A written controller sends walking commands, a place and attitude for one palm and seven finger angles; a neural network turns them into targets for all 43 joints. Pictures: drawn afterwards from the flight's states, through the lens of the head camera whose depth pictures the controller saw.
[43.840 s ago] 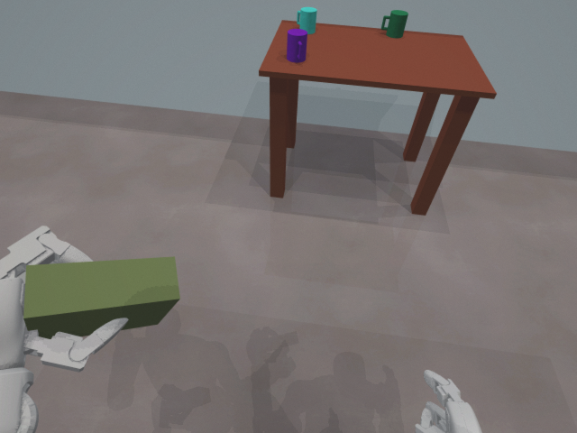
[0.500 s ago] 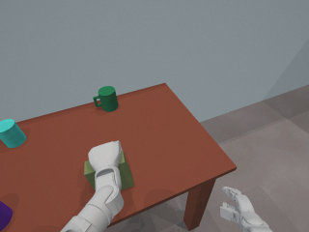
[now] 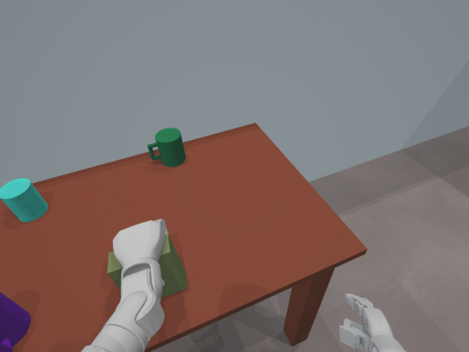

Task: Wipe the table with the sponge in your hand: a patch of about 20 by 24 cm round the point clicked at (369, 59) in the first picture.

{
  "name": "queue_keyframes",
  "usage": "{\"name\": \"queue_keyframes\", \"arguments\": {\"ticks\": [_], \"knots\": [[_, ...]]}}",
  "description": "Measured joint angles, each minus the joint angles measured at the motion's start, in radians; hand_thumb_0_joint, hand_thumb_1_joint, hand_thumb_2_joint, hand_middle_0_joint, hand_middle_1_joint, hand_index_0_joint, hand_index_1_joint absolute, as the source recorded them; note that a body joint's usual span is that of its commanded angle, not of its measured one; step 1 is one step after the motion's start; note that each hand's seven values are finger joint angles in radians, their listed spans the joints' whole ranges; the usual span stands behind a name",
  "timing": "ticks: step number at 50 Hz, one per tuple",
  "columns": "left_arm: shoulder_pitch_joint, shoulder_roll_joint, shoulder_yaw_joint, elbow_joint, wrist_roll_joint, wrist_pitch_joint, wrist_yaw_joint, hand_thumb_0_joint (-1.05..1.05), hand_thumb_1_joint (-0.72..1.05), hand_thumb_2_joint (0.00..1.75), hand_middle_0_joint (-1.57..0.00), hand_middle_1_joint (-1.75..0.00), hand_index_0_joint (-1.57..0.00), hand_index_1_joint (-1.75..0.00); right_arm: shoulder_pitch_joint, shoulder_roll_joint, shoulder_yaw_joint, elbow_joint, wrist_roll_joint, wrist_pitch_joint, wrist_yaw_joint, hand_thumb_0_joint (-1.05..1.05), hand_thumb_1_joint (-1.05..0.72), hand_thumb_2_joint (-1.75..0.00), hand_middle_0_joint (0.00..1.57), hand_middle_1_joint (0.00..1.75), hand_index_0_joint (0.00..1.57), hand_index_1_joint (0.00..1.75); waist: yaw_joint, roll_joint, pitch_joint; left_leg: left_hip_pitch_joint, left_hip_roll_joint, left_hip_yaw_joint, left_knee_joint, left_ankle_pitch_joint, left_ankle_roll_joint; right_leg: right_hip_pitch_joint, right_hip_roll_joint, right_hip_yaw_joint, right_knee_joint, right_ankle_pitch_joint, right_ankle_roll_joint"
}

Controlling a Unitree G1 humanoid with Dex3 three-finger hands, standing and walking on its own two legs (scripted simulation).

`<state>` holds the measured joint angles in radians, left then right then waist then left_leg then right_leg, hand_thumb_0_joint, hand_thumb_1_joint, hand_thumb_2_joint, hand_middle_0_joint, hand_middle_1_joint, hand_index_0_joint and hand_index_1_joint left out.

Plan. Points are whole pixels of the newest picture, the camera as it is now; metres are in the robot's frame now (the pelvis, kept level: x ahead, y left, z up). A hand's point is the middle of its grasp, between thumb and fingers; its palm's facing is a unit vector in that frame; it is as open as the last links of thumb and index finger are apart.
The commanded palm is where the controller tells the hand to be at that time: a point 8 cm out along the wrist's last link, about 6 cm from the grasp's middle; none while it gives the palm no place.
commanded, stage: wipe forward along the middle lane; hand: left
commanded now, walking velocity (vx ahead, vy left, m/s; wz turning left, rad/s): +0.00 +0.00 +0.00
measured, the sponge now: (154, 277) +0.27 +0.20 -0.05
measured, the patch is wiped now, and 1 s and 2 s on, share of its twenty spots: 1.00 1.00 1.00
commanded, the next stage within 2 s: slide back across to the first lane in 1.60 s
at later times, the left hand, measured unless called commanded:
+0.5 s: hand (146, 246) +0.32 +0.22 -0.01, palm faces -0.07 -0.10 -0.99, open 9.3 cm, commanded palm +0.30 +0.22 +0.03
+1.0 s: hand (144, 225) +0.37 +0.24 -0.01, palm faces -0.10 -0.02 -0.99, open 9.3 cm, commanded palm +0.35 +0.24 +0.02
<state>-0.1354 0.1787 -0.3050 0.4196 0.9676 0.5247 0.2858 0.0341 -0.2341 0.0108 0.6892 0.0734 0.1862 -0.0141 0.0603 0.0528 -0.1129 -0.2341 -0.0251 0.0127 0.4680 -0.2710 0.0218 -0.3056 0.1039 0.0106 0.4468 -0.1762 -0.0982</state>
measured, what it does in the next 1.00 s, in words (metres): stands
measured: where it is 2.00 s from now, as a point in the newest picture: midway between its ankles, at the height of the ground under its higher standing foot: outside the picture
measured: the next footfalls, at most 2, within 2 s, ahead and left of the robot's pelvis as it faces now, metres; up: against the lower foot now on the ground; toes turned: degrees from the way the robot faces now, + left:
none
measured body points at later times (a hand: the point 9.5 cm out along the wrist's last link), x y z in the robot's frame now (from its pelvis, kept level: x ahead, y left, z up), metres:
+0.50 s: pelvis +0.00 +0.02 -0.01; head +0.00 +0.00 +0.44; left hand +0.32 +0.22 +0.04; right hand +0.22 -0.19 -0.11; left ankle -0.02 +0.11 -0.74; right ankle +0.03 -0.06 -0.74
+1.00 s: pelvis -0.02 +0.00 -0.02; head +0.01 -0.01 +0.43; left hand +0.37 +0.24 +0.05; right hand +0.12 -0.24 -0.14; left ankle -0.02 +0.11 -0.74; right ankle +0.03 -0.06 -0.74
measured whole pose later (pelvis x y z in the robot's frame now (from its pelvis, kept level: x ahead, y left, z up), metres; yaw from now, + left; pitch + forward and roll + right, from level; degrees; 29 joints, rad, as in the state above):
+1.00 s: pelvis -0.02 +0.00 -0.02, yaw +2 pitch +11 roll +0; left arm -0.65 0.26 -0.17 1.01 0.98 0.40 0.36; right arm 0.14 -0.24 0.02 0.74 0.07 0.14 -0.07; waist -0.03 0.03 -0.14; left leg -0.53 -0.04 -0.01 0.63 -0.29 0.03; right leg -0.58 0.08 -0.03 0.58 -0.19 -0.09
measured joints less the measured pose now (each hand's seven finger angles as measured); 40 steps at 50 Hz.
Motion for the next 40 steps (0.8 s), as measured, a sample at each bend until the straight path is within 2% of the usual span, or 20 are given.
{"name": "queue_keyframes", "arguments": {"ticks": [7,10,15,20,24,30,40], "knots": [[-0.037,-0.007,-0.025,0.034,0.014,0.018,-0.017,-0.02,-0.48,1.12,-0.84,-1.44,-0.84,-1.44,-0.006,-0.005,0.001,0.002,0.002,-0.006,-0.001,0.01,-0.90,-0.90,0.20,0.30,0.20,0.30,0.000,-0.006,0.003,-0.020,-0.013,-0.013,0.015,-0.006,0.010,-0.015,-0.014,-0.012,0.015,-0.012,0.010],[-0.064,-0.014,-0.019,0.059,0.017,0.007,-0.023,-0.03,-0.50,1.14,-0.85,-1.43,-0.85,-1.43,-0.013,-0.004,0.003,0.002,0.000,-0.010,-0.008,0.01,-0.90,-0.90,0.20,0.30,0.20,0.30,0.001,-0.008,0.003,-0.037,-0.018,-0.016,0.025,-0.008,0.014,-0.031,-0.019,-0.016,0.026,-0.017,0.014],[-0.111,-0.016,-0.008,0.104,0.036,-0.019,-0.005,-0.03,-0.52,1.15,-0.86,-1.42,-0.87,-1.41,-0.015,0.005,0.001,0.004,-0.005,-0.017,-0.012,0.01,-0.90,-0.90,0.20,0.30,0.20,0.30,0.006,-0.010,-0.006,-0.070,-0.024,-0.017,0.045,-0.014,0.018,-0.065,-0.025,-0.018,0.047,-0.025,0.018],[-0.151,-0.024,-0.002,0.156,0.033,-0.014,0.016,-0.02,-0.53,1.15,-0.86,-1.42,-0.87,-1.40,-0.008,0.013,0.005,0.011,-0.004,-0.014,-0.011,0.01,-0.90,-0.90,0.20,0.30,0.20,0.30,0.004,-0.013,-0.019,-0.100,-0.027,-0.018,0.063,-0.019,0.020,-0.092,-0.028,-0.021,0.063,-0.030,0.022],[-0.185,-0.027,0.009,0.194,0.025,-0.008,0.021,-0.02,-0.53,1.16,-0.87,-1.42,-0.87,-1.40,-0.003,0.016,0.010,0.016,-0.004,-0.009,-0.016,0.01,-0.90,-0.90,0.20,0.30,0.20,0.30,-0.003,-0.019,-0.020,-0.120,-0.028,-0.021,0.075,-0.020,0.020,-0.109,-0.029,-0.025,0.072,-0.030,0.023],[-0.259,-0.020,0.013,0.271,0.038,-0.014,0.028,-0.01,-0.55,1.17,-0.87,-1.41,-0.88,-1.39,0.010,0.011,0.010,0.018,-0.005,-0.008,-0.029,0.01,-0.90,-0.90,0.20,0.30,0.20,0.30,-0.019,-0.023,-0.016,-0.156,-0.031,-0.025,0.095,-0.016,0.019,-0.142,-0.033,-0.031,0.087,-0.026,0.023],[-0.399,0.006,0.062,0.446,0.022,-0.059,0.061,0.00,-0.56,1.18,-0.88,-1.41,-0.89,-1.39,0.056,0.004,0.008,0.034,-0.007,-0.025,-0.045,0.01,-0.90,-0.90,0.20,0.30,0.20,0.30,-0.047,-0.023,-0.024,-0.237,-0.030,-0.025,0.135,-0.014,0.014,-0.222,-0.033,-0.035,0.123,-0.021,0.019]]}}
